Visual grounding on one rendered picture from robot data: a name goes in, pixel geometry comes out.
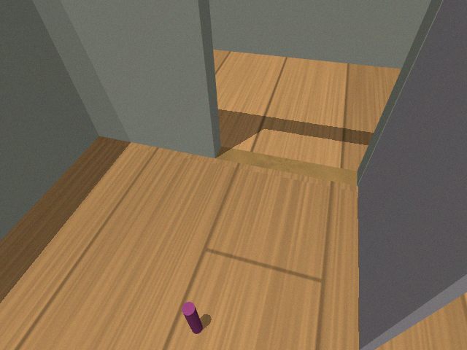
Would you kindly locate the can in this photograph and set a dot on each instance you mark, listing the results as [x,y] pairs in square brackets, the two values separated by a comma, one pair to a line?
[191,315]

